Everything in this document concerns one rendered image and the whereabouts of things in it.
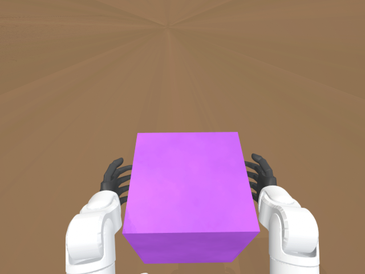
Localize left robot hand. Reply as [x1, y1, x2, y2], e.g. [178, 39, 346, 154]
[100, 158, 132, 205]

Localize right robot hand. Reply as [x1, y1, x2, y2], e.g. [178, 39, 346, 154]
[244, 154, 277, 203]

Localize left robot forearm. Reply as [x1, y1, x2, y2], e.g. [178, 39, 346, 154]
[66, 191, 122, 274]

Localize right robot forearm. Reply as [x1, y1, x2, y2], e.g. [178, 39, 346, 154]
[258, 186, 319, 274]

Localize carton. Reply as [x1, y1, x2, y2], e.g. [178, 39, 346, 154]
[122, 132, 260, 264]

